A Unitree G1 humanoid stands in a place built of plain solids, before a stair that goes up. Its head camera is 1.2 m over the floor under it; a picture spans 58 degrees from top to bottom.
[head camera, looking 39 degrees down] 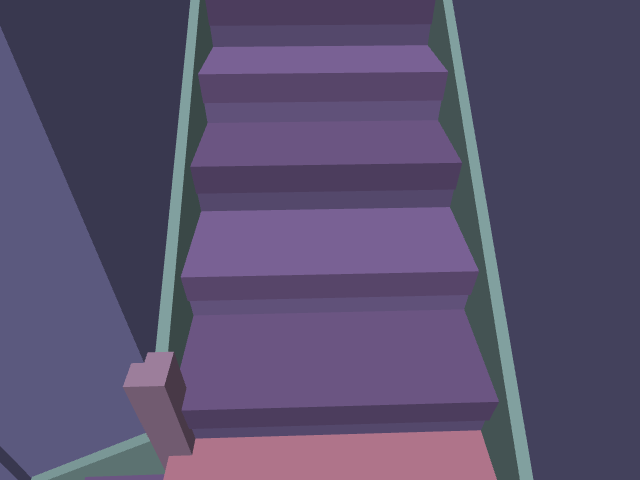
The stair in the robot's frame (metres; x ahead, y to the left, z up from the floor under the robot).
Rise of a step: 0.18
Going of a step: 0.30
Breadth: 0.84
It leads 2 degrees to the left of straight ahead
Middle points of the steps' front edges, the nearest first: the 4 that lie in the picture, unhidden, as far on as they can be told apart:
0.59 -0.06 0.18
0.89 -0.03 0.36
1.18 -0.02 0.54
1.48 -0.01 0.72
